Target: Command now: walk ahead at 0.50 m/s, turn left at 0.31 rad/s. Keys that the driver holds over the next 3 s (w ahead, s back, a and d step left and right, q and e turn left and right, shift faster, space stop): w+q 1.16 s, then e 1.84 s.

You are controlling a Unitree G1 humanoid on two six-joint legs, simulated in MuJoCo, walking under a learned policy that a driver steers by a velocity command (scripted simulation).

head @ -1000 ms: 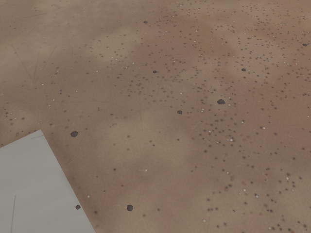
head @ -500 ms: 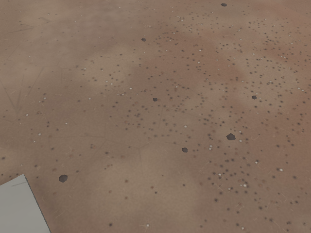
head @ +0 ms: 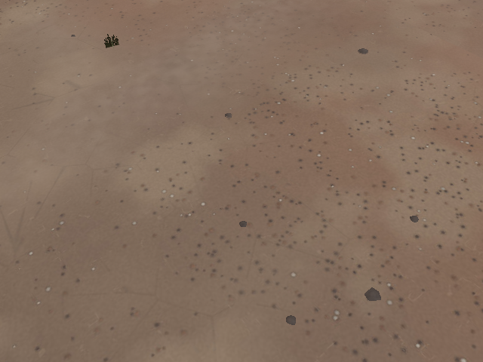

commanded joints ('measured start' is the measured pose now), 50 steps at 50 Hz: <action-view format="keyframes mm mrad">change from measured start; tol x32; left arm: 1 63 94 13 -17 0 -24 7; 39 -431 132 -8 -350 7 42 -28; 45 95 343 50 -272 46 11 24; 50 -83 145 7 -268 14 23 11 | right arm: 1 6 -22 -6 -38 -2 15 8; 50 96 -136 -18 -179 -8 10 1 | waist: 1 -9 -103 49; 18 -94 231 -256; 40 -78 37 28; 46 43 -324 -355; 50 -2 -127 -11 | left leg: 1 -142 35 -23 -11 99 -12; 16 331 -158 181 -550 16 161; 18 825 282 -650 -749 -70 383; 30 395 47 -256 -881 346 195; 43 456 3 -314 -489 724 76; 46 -62 -181 -118 182 -308 29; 50 -42 -25 -80 107 -101 1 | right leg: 1 39 -279 154 -191 199 -65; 15 259 -307 -106 241 989 -36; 17 -43 -262 -125 764 558 12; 18 -484 -5 -50 1149 -333 73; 19 -598 -42 154 1178 -280 59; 38 -572 -77 138 347 145 117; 43 -50 -7 132 150 61 40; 46 396 -504 934 -23 -219 -145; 50 2 -323 416 -103 -43 -69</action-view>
